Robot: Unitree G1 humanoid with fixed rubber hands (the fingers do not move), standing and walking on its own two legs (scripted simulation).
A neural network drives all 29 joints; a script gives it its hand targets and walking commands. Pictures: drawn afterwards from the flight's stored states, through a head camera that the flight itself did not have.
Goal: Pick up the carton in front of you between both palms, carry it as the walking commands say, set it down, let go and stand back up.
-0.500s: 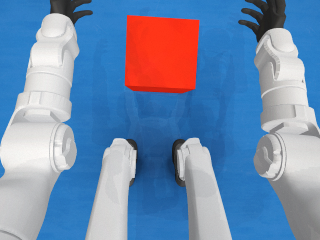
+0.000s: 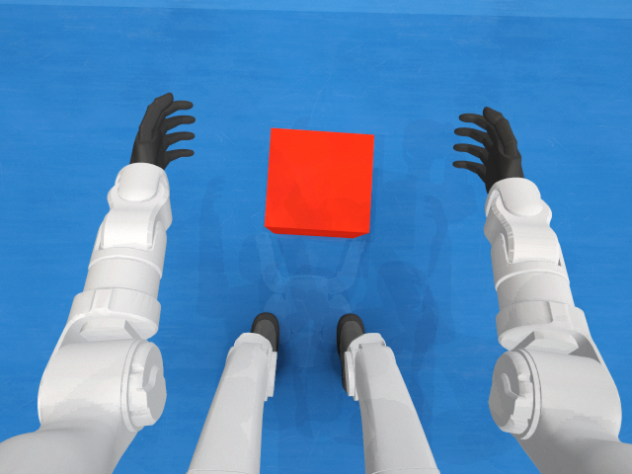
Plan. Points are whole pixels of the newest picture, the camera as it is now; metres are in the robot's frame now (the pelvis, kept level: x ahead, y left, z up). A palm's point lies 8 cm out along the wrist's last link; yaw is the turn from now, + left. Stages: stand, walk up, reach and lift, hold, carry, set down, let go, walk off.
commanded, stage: let go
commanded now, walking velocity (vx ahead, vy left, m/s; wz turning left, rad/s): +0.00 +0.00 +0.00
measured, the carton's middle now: (317, 190) +0.49 -0.02 -0.55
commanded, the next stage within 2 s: stand in 1.08 s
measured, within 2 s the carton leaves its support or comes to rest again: neither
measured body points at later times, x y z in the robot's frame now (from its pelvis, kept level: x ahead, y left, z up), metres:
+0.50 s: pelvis +0.06 +0.00 +0.09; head +0.18 +0.01 +0.52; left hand +0.30 +0.23 -0.01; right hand +0.28 -0.23 -0.01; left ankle +0.05 +0.12 -0.64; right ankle +0.05 -0.12 -0.64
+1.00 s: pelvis +0.06 +0.01 +0.10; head +0.07 +0.01 +0.55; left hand +0.24 +0.24 +0.02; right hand +0.24 -0.23 +0.02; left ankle +0.05 +0.12 -0.64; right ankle +0.05 -0.12 -0.64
